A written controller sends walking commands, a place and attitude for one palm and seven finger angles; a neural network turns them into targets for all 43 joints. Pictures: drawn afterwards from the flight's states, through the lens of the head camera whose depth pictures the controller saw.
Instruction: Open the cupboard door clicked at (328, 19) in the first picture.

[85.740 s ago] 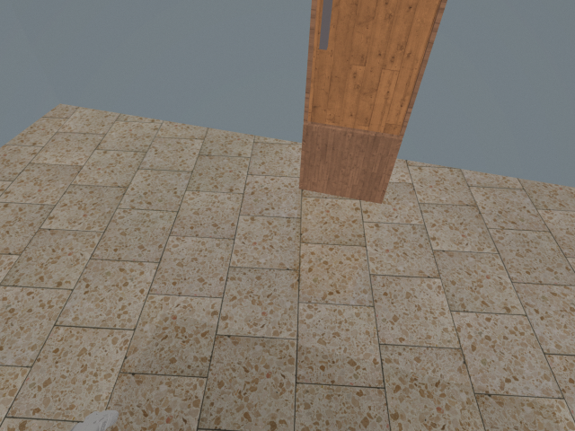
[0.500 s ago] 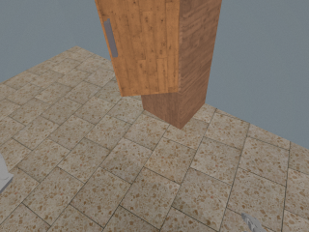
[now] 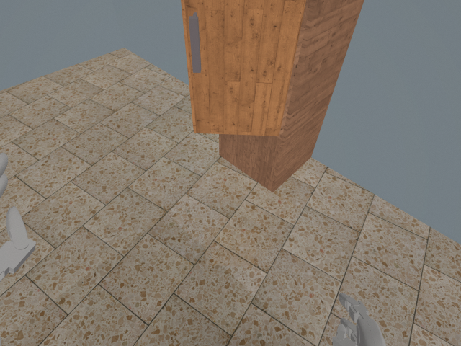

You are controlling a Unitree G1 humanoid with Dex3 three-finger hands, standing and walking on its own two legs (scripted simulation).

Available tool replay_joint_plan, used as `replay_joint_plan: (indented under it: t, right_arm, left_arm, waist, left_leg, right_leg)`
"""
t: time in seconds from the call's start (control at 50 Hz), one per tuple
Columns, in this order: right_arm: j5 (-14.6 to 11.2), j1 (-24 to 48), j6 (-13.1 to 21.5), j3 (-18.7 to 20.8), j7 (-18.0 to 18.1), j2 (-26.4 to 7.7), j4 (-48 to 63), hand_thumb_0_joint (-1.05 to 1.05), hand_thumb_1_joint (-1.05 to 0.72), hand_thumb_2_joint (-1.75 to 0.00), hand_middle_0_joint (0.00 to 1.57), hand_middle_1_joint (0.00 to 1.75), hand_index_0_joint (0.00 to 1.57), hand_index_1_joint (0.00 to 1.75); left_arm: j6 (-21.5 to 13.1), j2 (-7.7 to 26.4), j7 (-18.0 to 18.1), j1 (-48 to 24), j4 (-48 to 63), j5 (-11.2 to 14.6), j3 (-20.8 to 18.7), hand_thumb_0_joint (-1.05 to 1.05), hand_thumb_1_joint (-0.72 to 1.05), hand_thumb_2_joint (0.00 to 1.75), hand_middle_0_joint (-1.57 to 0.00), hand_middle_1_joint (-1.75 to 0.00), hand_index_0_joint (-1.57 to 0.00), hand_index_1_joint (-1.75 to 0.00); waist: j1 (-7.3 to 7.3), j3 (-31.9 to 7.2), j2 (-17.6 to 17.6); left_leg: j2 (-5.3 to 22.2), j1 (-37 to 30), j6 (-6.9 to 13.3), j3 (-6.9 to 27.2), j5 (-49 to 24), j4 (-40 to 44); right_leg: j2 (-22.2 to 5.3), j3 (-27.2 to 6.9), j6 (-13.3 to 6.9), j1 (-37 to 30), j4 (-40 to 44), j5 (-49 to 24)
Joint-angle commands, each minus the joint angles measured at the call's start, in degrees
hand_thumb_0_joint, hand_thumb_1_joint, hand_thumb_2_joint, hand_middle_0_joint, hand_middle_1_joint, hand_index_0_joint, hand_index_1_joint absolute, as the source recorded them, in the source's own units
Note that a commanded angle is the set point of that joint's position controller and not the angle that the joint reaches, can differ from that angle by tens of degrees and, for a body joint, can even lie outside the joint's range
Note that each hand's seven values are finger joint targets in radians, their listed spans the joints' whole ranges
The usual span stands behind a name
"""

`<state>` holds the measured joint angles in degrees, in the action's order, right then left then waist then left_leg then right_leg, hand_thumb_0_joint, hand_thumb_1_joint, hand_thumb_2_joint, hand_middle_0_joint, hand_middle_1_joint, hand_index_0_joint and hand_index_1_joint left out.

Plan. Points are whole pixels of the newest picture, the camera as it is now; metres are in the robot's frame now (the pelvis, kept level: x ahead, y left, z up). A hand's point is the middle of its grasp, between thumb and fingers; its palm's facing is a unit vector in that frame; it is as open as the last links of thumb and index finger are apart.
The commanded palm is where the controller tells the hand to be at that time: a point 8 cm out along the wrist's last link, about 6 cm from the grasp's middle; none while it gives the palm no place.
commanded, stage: stop stepping back and stand still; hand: left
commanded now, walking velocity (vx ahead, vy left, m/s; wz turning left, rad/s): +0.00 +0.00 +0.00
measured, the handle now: (196, 43) +0.98 +0.21 +0.07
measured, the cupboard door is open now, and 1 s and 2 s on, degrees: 42 42 42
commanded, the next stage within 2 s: let the arm hang, fingers relaxed in 0.54 s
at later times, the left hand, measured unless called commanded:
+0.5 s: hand (32, 232) +0.21 +0.28 +0.15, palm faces +0.35 -0.79 -0.50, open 7.4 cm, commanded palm +0.16 +0.33 +0.18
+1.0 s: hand out of the picture +0.05 +0.16 -0.17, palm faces -0.01 -0.98 -0.19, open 7.0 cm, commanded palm none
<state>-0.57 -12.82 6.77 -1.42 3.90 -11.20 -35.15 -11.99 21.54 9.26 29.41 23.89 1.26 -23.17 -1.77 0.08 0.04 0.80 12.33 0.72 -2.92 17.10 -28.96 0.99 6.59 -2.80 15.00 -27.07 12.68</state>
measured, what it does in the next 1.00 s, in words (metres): stands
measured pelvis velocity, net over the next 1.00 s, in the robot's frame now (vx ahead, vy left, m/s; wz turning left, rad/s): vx -0.03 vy -0.02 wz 0.02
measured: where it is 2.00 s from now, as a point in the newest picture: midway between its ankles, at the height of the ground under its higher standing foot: outside the picture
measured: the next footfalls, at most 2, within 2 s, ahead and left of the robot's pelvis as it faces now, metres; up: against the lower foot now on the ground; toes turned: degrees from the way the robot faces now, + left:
none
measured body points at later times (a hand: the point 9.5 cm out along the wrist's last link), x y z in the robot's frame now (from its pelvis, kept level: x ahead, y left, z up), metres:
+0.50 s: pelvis +0.01 +0.03 +0.00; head +0.03 +0.03 +0.45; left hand +0.19 +0.32 +0.18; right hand +0.16 -0.21 -0.09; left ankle -0.02 +0.11 -0.74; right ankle +0.02 -0.08 -0.74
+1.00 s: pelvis -0.03 -0.02 -0.01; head +0.01 -0.02 +0.44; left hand +0.05 +0.21 -0.15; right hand +0.01 -0.29 -0.15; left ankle -0.02 +0.11 -0.74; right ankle +0.02 -0.08 -0.74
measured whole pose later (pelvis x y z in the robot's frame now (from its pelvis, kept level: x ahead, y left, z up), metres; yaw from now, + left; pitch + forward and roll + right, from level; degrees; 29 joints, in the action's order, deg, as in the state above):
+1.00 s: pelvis -0.03 -0.02 -0.01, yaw +1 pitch -1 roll +2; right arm 2.1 -14.6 -2.4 0.1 -0.2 -14.7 -52.9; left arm 2.3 10.6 0.3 13.3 -47.1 -0.8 0.3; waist 1.4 6.9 -2.1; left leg -0.6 14.9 -0.1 -1.3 15.7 -32.0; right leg 0.5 6.0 -5.0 18.9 -33.8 14.0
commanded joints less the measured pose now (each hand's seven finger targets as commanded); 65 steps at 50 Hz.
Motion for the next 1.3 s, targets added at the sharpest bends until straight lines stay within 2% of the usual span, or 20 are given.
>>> replay_joint_plan:
  t: [0.0, 0.14, 0.38, 0.48, 0.6, 0.62, 0.64, 0.68, 0.72, 0.76, 0.78, 0.82, 0.84, 0.86, 0.94, 1.0, 1.04, 1.14, 1.22, 1.28]
  right_arm:
    - [-0.1, 4.0, 3.4, 2.5, 0.5, -7.4, 7.9, 0.00, -0.90, -0.90, 0.20, 0.30, 0.20, 0.30]
    - [0.1, 4.1, 2.2, 2.4, 0.4, -6.5, 8.5, 0.00, -0.90, -0.90, 0.20, 0.30, 0.20, 0.30]
    - [0.0, 3.4, 1.7, 3.2, 0.6, -7.1, 8.9, 0.00, -0.90, -0.90, 0.20, 0.30, 0.20, 0.30]
    - [0.2, 3.6, 1.7, 3.3, 0.7, -6.9, 9.0, 0.00, -0.90, -0.90, 0.20, 0.30, 0.20, 0.30]
    - [-0.2, 3.8, 1.2, 3.2, 0.8, -7.0, 8.9, 0.00, -0.90, -0.90, 0.20, 0.30, 0.20, 0.30]
    - [-0.2, 8.2, 4.6, 5.5, -4.6, -16.8, -3.4, 0.00, -0.90, -0.90, 0.20, 0.30, 0.20, 0.30]
    - [1.0, 1.6, 1.1, 6.0, -4.6, -14.2, -5.4, 0.00, -0.90, -0.90, 0.20, 0.30, 0.20, 0.30]
    - [1.5, 1.1, -1.3, 5.5, -4.1, -14.3, -4.0, 0.00, -0.90, -0.90, 0.20, 0.30, 0.20, 0.30]
    - [2.0, 2.6, -2.8, 4.7, -3.8, -14.6, -3.9, 0.00, -0.90, -0.90, 0.20, 0.30, 0.20, 0.30]
    - [2.2, 4.5, -3.5, 4.4, -3.7, -15.2, -4.2, 0.00, -0.90, -0.90, 0.20, 0.30, 0.20, 0.30]
    - [2.1, 4.9, -4.0, 4.4, -3.7, -15.0, -4.7, 0.00, -0.90, -0.90, 0.20, 0.30, 0.20, 0.30]
    - [1.9, 2.3, -5.4, 4.1, -3.7, -12.7, -6.7, 0.00, -0.90, -0.90, 0.20, 0.30, 0.20, 0.30]
    - [2.2, 0.9, -6.4, 3.8, -3.7, -12.2, -7.6, 0.00, -0.90, -0.90, 0.20, 0.30, 0.20, 0.30]
    - [2.3, 0.5, -6.9, 3.4, -3.6, -10.9, -9.2, 0.00, -0.90, -0.90, 0.20, 0.30, 0.20, 0.30]
    - [2.3, -0.8, -7.7, 2.8, -3.7, -9.7, -13.9, 0.00, -0.90, -0.90, 0.20, 0.30, 0.20, 0.30]
    - [2.6, -0.7, -7.8, 3.3, -3.4, -9.7, -16.1, 0.00, -0.90, -0.90, 0.20, 0.30, 0.20, 0.30]
    - [2.4, -1.8, -8.0, 3.6, -3.3, -9.9, -17.1, 0.00, -0.90, -0.90, 0.20, 0.30, 0.20, 0.30]
    - [2.2, -8.3, -8.6, 3.8, -3.0, -8.6, -21.4, 0.00, -0.90, -0.90, 0.20, 0.30, 0.20, 0.30]
    - [2.3, -10.4, -8.6, 3.8, -2.8, -8.6, -23.8, 0.00, -0.90, -0.90, 0.20, 0.30, 0.20, 0.30]
    - [2.4, -10.7, -8.2, 3.4, -2.7, -8.2, -24.9, 0.00, -0.90, -0.90, 0.20, 0.30, 0.20, 0.30]
  left_arm:
    - [-3.7, 11.4, 1.0, -4.7, 15.8, -0.1, -5.9, 0.00, 0.90, 0.90, -0.20, -0.30, -0.20, -0.30]
    - [-3.1, 12.7, 0.7, 2.1, 14.4, 0.7, -9.8, 0.00, 0.90, 0.90, -0.20, -0.30, -0.20, -0.30]
    - [-3.4, 11.6, 0.2, 3.4, 17.1, 0.8, -8.3, 0.00, 0.90, 0.90, -0.20, -0.30, -0.20, -0.30]
    - [-3.8, 12.1, 0.4, 3.3, 17.7, 0.7, -9.1, 0.00, 0.90, 0.90, -0.20, -0.30, -0.20, -0.30]
    - [-3.5, 10.2, 0.3, 3.2, 13.0, 1.0, -7.9, 0.00, 0.90, 0.90, -0.20, -0.30, -0.20, -0.30]
    - [4.5, 1.6, -7.4, -4.3, -29.1, -3.0, 18.0, 0.00, 0.90, 0.90, -0.20, -0.30, -0.20, -0.30]
    - [9.7, -0.6, -8.8, -5.8, -31.3, -2.6, 16.4, 0.00, 0.90, 0.90, -0.20, -0.30, -0.20, -0.30]
    - [11.9, -1.3, -9.0, -8.1, -32.0, -2.6, 16.5, 0.00, 0.90, 0.90, -0.20, -0.30, -0.20, -0.30]
    - [11.8, -0.2, -9.2, -11.7, -37.2, -3.1, 17.2, 0.00, 0.90, 0.90, -0.20, -0.30, -0.20, -0.30]
    - [11.5, 1.1, -9.3, -12.2, -43.8, -3.3, 17.6, 0.00, 0.90, 0.90, -0.20, -0.30, -0.20, -0.30]
    - [11.4, 2.4, -9.3, -12.3, -47.3, -3.6, 17.6, 0.00, 0.90, 0.90, -0.20, -0.30, -0.20, -0.30]
    - [11.3, 4.0, -9.2, -14.5, -53.8, -3.6, 18.2, 0.00, 0.90, 0.90, -0.20, -0.30, -0.20, -0.30]
    - [11.4, 4.4, -8.9, -16.3, -56.0, -3.2, 18.8, 0.00, 0.90, 0.90, -0.20, -0.30, -0.20, -0.30]
    - [11.6, 3.5, -8.7, -18.0, -58.1, -2.9, 19.3, 0.00, 0.90, 0.90, -0.20, -0.30, -0.20, -0.30]
    - [11.7, 1.6, -8.3, -19.5, -65.8, -2.5, 20.6, 0.00, 0.90, 0.90, -0.20, -0.30, -0.20, -0.30]
    - [11.8, 0.6, -8.3, -17.8, -70.6, -2.3, 19.8, 0.00, 0.90, 0.90, -0.20, -0.30, -0.20, -0.30]
    - [11.5, 1.4, -8.4, -17.4, -73.1, -2.3, 19.6, 0.00, 0.90, 0.90, -0.20, -0.30, -0.20, -0.30]
    - [11.2, 1.6, -8.3, -20.3, -77.3, -2.3, 19.7, 0.00, 0.90, 0.90, -0.20, -0.30, -0.20, -0.30]
    - [11.3, 1.3, -8.4, -21.2, -79.6, -2.3, 19.5, 0.00, 0.90, 0.90, -0.20, -0.30, -0.20, -0.30]
    - [11.3, 0.7, -8.3, -21.1, -80.9, -2.1, 19.5, 0.00, 0.90, 0.90, -0.20, -0.30, -0.20, -0.30]
  waist:
    - [1.60, -4.7, 5.0]
    - [1.61, -6.1, 4.6]
    - [1.85, -7.4, 6.4]
    - [1.74, -7.0, 6.8]
    - [1.80, -4.5, 4.9]
    - [4.99, 4.6, 4.8]
    - [3.96, 0.3, 5.1]
    - [3.84, -0.4, 6.9]
    - [3.30, -0.4, -0.7]
    - [1.56, -2.3, -6.5]
    - [1.15, -3.7, -9.3]
    - [2.63, -5.1, -16.6]
    - [3.19, -4.4, -16.2]
    - [3.44, -3.7, -12.1]
    - [3.65, -2.1, 2.2]
    - [2.21, -0.1, 10.6]
    - [1.66, 0.3, 7.3]
    - [3.57, 1.4, -2.4]
    - [3.94, 3.8, -4.1]
    - [3.54, 4.6, -1.0]
  left_leg:
    - [4.8, 7.7, 0.3, 5.0, -7.4, 7.9]
    - [4.8, 7.2, -0.8, 4.5, -14.3, 7.8]
    - [6.2, 1.9, -2.6, 4.3, -28.7, 6.8]
    - [6.4, 2.1, -2.6, 3.7, -27.2, 6.7]
    - [5.6, 7.1, -1.4, 3.4, -11.9, 8.7]
    - [5.1, 8.1, -0.4, 4.9, -15.9, 1.1]
    - [5.5, 3.6, -1.7, 4.4, -23.0, 2.4]
    - [8.3, 5.4, 0.7, 8.1, -20.1, 5.1]
    - [10.2, 6.4, 4.0, 11.5, -19.0, 7.1]
    - [9.4, 5.8, 4.8, 11.1, -18.5, 4.8]
    - [7.0, 5.7, 4.0, 9.1, -14.8, 2.9]
    - [0.3, 2.4, 1.7, 4.4, -2.7, -2.8]
    - [-1.4, 0.9, 1.0, 3.3, 1.6, -4.4]
    - [-1.3, -0.1, 0.8, 3.3, 2.8, -5.0]
    - [1.4, -2.1, 1.1, 6.4, -3.0, 1.5]
    - [3.2, 5.1, 1.8, 8.4, 2.7, 6.9]
    - [3.0, 6.4, 1.6, 7.7, 3.4, 6.3]
    - [1.8, 0.8, 1.1, 4.5, 1.7, 0.7]
    - [2.1, 0.2, 1.5, 4.9, 1.0, 0.9]
    - [3.1, 1.9, 1.8, 6.5, 0.8, 4.7]
  right_leg:
    - [-4.2, -8.0, 2.7, -11.1, 1.8, -10.6]
    - [-3.7, -6.4, 2.4, -13.1, 1.1, -15.2]
    - [-2.5, -3.9, 2.9, -9.9, -2.0, -14.8]
    - [-2.7, -3.9, 2.9, -9.9, -1.5, -13.6]
    - [-3.3, -5.9, 2.9, -10.5, 0.4, -11.7]
    - [-7.2, -2.9, 2.1, 2.5, -5.5, -11.6]
    - [-5.9, -7.2, 1.3, 4.4, -3.1, -8.0]
    - [-3.1, -4.8, 1.6, 5.4, -8.0, 3.3]
    - [-2.5, -6.7, 1.8, 3.8, -11.6, 7.0]
    - [-3.7, -7.7, 1.4, -0.6, -6.8, 0.7]
    - [-5.3, -9.9, 0.8, -3.1, -3.9, -4.4]
    - [-12.0, -17.3, -2.9, -1.4, 2.4, -7.5]
    - [-13.7, -18.3, -4.7, 0.5, 4.9, -4.7]
    - [-13.9, -18.4, -5.6, 2.2, 6.4, -1.2]
    - [-9.3, -14.8, -2.7, 3.5, 7.1, 10.4]
    - [-7.3, -12.7, -1.6, -2.7, 6.2, 9.7]
    - [-7.7, -13.4, -1.7, -5.2, 8.1, 10.4]
    - [-11.5, -16.7, -2.9, 0.5, 16.2, 18.9]
    - [-11.3, -15.9, -2.3, 2.8, 17.7, 19.5]
    - [-9.7, -14.4, -1.6, 1.1, 15.9, 17.2]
